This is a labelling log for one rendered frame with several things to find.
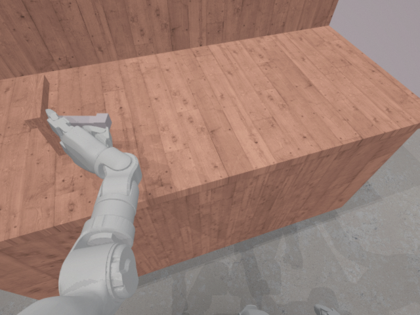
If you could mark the counter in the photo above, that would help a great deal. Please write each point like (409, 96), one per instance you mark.
(245, 116)

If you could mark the right robot shin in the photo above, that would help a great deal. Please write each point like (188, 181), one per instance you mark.
(249, 307)

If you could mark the left robot hand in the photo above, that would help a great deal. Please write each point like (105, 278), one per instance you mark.
(83, 144)

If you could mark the tap lever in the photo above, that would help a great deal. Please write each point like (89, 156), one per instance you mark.
(100, 120)

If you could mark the left robot forearm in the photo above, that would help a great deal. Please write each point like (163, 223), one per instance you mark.
(116, 203)

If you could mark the left robot upper arm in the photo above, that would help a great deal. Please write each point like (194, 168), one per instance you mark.
(93, 281)

